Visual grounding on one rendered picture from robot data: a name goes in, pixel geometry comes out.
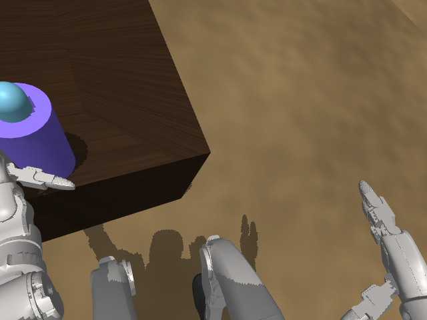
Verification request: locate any left robot hand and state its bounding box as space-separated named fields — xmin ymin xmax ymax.
xmin=0 ymin=150 xmax=75 ymax=190

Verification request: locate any right robot foot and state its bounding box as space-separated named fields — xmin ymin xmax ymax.
xmin=192 ymin=273 xmax=206 ymax=320

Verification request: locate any right robot hand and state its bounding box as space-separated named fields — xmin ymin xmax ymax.
xmin=340 ymin=180 xmax=427 ymax=320

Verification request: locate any left robot arm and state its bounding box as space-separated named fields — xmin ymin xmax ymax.
xmin=0 ymin=182 xmax=64 ymax=320

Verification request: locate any bottle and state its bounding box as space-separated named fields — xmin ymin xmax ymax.
xmin=0 ymin=81 xmax=75 ymax=179

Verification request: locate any right robot arm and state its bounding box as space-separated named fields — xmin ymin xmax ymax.
xmin=399 ymin=296 xmax=427 ymax=320

